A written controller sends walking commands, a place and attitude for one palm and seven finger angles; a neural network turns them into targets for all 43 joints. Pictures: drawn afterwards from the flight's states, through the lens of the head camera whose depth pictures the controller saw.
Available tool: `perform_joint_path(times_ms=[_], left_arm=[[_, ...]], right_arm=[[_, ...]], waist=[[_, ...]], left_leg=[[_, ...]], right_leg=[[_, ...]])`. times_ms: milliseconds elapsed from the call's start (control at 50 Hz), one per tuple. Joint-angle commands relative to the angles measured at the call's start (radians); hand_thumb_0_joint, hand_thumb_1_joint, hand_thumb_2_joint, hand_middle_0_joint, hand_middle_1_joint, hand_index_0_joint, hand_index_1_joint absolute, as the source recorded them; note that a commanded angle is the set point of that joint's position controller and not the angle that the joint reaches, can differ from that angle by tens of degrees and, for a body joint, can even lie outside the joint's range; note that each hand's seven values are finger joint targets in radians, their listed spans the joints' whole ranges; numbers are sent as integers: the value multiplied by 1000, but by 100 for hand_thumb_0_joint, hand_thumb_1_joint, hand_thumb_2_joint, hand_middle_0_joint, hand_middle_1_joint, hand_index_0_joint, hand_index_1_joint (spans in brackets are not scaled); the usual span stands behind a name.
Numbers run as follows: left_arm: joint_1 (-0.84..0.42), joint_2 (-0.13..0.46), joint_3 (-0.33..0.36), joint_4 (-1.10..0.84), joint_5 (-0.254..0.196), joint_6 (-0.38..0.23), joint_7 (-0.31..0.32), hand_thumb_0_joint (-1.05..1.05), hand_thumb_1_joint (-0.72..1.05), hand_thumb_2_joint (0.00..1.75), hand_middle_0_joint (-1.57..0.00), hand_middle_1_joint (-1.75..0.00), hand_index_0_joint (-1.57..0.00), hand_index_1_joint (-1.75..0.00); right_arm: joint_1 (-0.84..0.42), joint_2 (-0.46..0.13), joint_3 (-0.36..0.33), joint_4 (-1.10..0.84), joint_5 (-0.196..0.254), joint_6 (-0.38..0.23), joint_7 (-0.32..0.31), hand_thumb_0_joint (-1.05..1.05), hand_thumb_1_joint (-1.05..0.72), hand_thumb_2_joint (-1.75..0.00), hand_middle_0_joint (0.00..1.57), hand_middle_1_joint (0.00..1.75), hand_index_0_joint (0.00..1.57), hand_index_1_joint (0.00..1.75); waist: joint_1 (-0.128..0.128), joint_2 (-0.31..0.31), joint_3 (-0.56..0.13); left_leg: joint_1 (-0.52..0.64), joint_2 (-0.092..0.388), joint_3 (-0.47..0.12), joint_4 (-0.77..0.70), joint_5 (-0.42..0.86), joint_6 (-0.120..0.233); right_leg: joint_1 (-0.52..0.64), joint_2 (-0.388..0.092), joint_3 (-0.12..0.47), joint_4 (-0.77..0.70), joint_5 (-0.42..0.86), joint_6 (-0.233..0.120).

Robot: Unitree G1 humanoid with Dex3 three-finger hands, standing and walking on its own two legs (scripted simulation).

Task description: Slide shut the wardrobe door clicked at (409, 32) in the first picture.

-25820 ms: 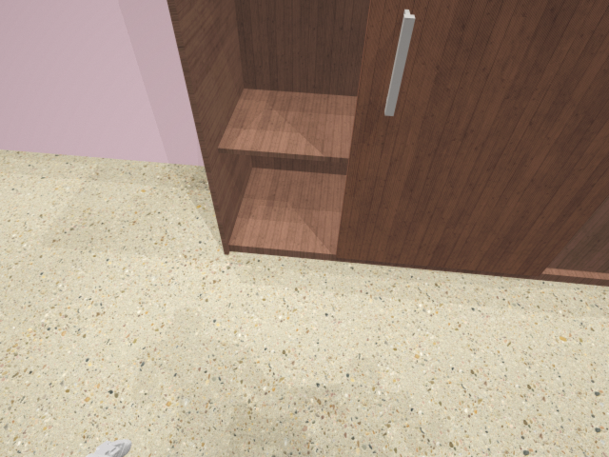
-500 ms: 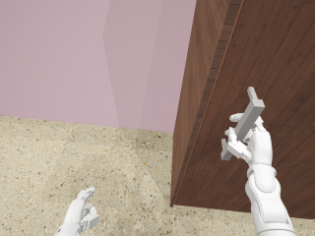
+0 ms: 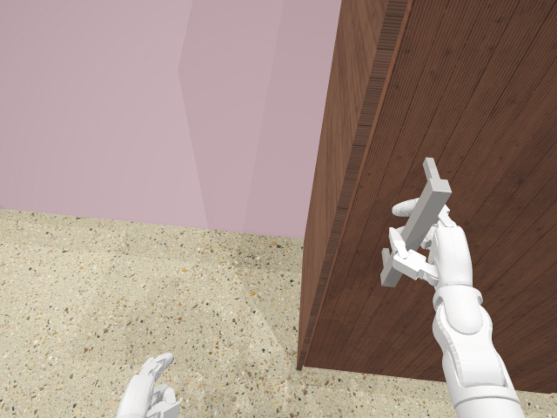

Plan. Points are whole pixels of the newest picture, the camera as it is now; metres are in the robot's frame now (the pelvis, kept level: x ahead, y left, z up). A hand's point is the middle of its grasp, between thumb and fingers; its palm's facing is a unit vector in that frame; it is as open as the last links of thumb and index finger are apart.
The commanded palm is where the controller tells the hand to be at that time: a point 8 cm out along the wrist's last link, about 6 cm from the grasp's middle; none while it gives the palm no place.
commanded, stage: loosen the grip on the handle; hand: right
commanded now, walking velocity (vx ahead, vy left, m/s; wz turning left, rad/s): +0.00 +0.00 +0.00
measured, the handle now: (406, 229) +0.37 -0.18 +0.08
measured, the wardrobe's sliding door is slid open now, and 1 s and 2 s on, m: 0.00 0.00 0.00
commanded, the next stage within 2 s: slip the hand off the handle in 0.54 s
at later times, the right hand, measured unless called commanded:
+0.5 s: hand (397, 257) +0.32 -0.16 +0.07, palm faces +0.18 +0.97 -0.15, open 14.0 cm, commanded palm +0.29 -0.21 +0.09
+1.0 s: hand (437, 262) +0.32 -0.22 +0.07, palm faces +0.22 +0.96 -0.15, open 14.7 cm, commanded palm +0.29 -0.26 +0.08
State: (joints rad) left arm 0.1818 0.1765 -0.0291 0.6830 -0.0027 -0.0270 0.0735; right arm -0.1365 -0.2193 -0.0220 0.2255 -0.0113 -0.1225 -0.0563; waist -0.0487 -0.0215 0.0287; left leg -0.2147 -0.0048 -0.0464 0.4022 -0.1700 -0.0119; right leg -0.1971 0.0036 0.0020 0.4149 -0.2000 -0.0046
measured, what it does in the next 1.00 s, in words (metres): stands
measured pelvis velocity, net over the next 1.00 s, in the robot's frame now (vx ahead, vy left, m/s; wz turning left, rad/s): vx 0.03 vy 0.00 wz -0.03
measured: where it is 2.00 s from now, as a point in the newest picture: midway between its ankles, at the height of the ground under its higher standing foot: outside the picture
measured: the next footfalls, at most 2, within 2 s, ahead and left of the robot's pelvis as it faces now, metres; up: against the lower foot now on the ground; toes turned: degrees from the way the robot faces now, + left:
none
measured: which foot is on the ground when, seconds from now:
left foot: down 0.00-1.00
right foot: down 0.00-1.00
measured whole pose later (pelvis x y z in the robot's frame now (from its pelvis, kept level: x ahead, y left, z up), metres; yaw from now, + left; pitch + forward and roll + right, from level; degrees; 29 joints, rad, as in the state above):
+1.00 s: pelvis +0.03 +0.00 -0.03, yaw -2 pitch +5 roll +1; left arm 0.25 0.22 -0.03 0.63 -0.01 -0.20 0.05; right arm 0.01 -0.25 -0.18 0.14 0.12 -0.15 0.05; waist -0.04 -0.03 -0.09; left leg -0.41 -0.01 -0.01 0.70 -0.36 -0.01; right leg -0.42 0.01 0.03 0.73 -0.39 0.00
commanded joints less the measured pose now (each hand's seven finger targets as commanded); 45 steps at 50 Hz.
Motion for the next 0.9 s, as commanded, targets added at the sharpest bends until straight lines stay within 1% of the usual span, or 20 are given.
perform_joint_path(times_ms=[0, 20, 40, 60, 80, 100, 140, 180, 240, 260, 320, 340, 380, 460, 540, 600, 620, 660, 740, 880], left_arm=[[22, 157, 96, -113, -30, -125, -27, 0, 90, 90, -20, -30, -20, -30], [-7, 177, 88, -131, -34, -132, -29, 0, 90, 90, -20, -30, -20, -30], [-51, 178, 79, -145, -33, -146, -26, 0, 90, 90, -20, -30, -20, -30], [-60, 169, 72, -143, -31, -154, -28, 0, 90, 90, -20, -30, -20, -30], [-60, 169, 63, -157, -30, -163, -37, 0, 90, 90, -20, -30, -20, -30], [-59, 170, 63, -167, -30, -169, -40, 0, 90, 90, -20, -30, -20, -30], [-66, 174, 58, -194, -24, -182, -46, 0, 90, 90, -20, -30, -20, -30], [-66, 172, 59, -205, -19, -193, -49, 0, 90, 90, -20, -30, -20, -30], [-50, 170, 49, -203, -23, -214, -37, 0, 90, 90, -20, -30, -20, -30], [-47, 176, 49, -195, -27, -215, -30, 0, 90, 90, -20, -30, -20, -30], [-53, 180, 48, -188, -36, -231, -10, 0, 90, 90, -20, -30, -20, -30], [-53, 177, 55, -198, -34, -236, -13, 0, 90, 90, -20, -30, -20, -30], [-56, 174, 46, -201, -34, -237, -18, 0, 90, 90, -20, -30, -20, -30], [-40, 182, 50, -194, -22, -247, -18, 0, 90, 90, -20, -30, -20, -30], [-7, 179, 59, -196, -8, -258, -25, 0, 90, 90, -20, -30, -20, -30], [22, 176, 63, -196, -3, -257, -37, 0, 90, 90, -20, -30, -20, -30], [41, 187, 60, -169, -5, -245, -31, 0, 90, 90, -20, -30, -20, -30], [37, 190, 62, -175, -6, -228, -31, 0, 90, 90, -20, -30, -20, -30], [26, 179, 66, -195, -4, -227, -28, 0, 90, 90, -20, -30, -20, -30], [24, 183, 59, -188, -12, -214, -18, 0, 90, 90, -20, -30, -20, -30]], right_arm=[[-259, 25, -116, 26, 64, 38, 64, 0, -54, -73, 45, 140, 45, 140], [-226, -7, -184, -89, 169, 22, 83, 0, -42, -67, 45, 140, 45, 140], [-263, -27, -205, -118, 224, 14, 82, 0, -30, -61, 45, 140, 45, 140], [-258, -24, -210, -94, 232, 5, 65, 0, -17, -55, 45, 140, 45, 140], [-297, 10, -145, -114, 211, -14, 50, 0, -5, -49, 45, 140, 45, 140], [-308, -13, -128, -108, 168, -31, 24, 0, 7, -43, 45, 140, 45, 140], [-378, -55, -60, -127, 46, -70, -28, 0, 31, -32, 45, 140, 45, 140], [-455, -104, -52, -171, -23, -109, -68, 0, 55, -20, 42, 137, 42, 137], [-444, -80, -21, -130, 1, -136, -54, 0, 55, -20, 38, 132, 38, 132], [-434, -106, -50, -89, 25, -133, -38, 0, 55, -20, 37, 130, 37, 130], [-481, -158, -88, -93, 82, -127, 3, 0, 55, -20, 33, 125, 33, 125], [-354, -175, -127, -95, 90, -119, 13, 0, 55, -20, 32, 123, 32, 123], [-319, -165, -125, -115, 100, -113, 27, 0, 55, -20, 29, 120, 29, 120], [-269, -201, -192, -165, 128, -114, 21, 0, 55, -20, 25, 115, 25, 115], [-201, -167, -184, -285, 122, -131, 19, 0, 55, -20, 25, 115, 25, 115], [-117, -134, -154, -344, 112, -124, 30, 0, 55, -20, 25, 115, 25, 115], [-103, -162, -187, -197, 103, -107, 30, 0, 55, -20, 25, 115, 25, 115], [-97, -177, -202, -216, 103, -100, 42, 0, 55, -20, 25, 115, 25, 115], [-88, -184, -218, -343, 118, -115, 57, 0, 55, -20, 25, 115, 25, 115], [-94, -192, -226, -317, 136, -109, 93, 0, 55, -20, 25, 115, 25, 115]], waist=[[46, 59, -351], [2, -50, -418], [-9, -94, -397], [0, -86, -361], [25, -13, -317], [37, 54, -253], [59, 65, -156], [62, 2, -162], [59, 55, -173], [68, 105, -158], [58, 103, -175], [21, 70, -200], [18, 26, -218], [15, 99, -230], [9, 20, -332], [12, 23, -374], [38, 59, -278], [35, 71, -262], [15, -17, -372], [35, 0, -315]], left_leg=[[-41, -36, 134, 84, 220, 44], [-28, -20, 121, 79, 171, 41], [-20, -11, 110, 72, 110, 45], [-20, -8, 113, 65, 51, 46], [-49, -4, 112, 68, -20, 38], [-85, -1, 103, 69, -98, 32], [-170, 5, 82, 83, -226, 27], [-200, 12, 57, 91, -284, 32], [-186, 14, 27, 68, -344, 32], [-187, 15, 10, 41, -382, 27], [-150, 31, -46, 1, -442, 19], [-111, 35, -58, 2, -434, 21], [-96, 35, -46, 25, -358, 26], [-57, 29, -35, 54, -200, 19], [-16, 11, 24, 148, 116, 24], [1, 6, 48, 194, 266, 23], [-68, 1, 53, 194, 229, 20], [-83, 0, 55, 194, 192, 21], [-54, 0, 64, 226, 234, 32], [-113, -6, 82, 240, 182, 33]], right_leg=[[185, -52, 4, 36, 559, 92], [206, -40, 3, 48, 438, 89], [169, -25, -9, 44, 241, 76], [114, -20, -4, 34, 113, 64], [47, -19, 5, 27, -7, 47], [-22, -20, 6, 27, -105, 31], [-109, -16, 11, 28, -245, 9], [-126, -8, 4, 49, -303, -3], [-144, 6, -17, 90, -292, -13], [-161, 7, -26, 108, -284, -15], [-187, 18, -44, 136, -251, -15], [-192, 19, -48, 140, -227, -14], [-183, 19, -44, 139, -185, -16], [-190, 14, -40, 157, -81, -17], [-115, 13, -44, 170, 94, -18], [-86, 7, -36, 190, 207, -16], [-135, 6, -33, 202, 169, -12], [-156, 4, -29, 204, 144, -12], [-89, 1, -21, 218, 228, -4], [-111, -12, 6, 225, 228, 7]])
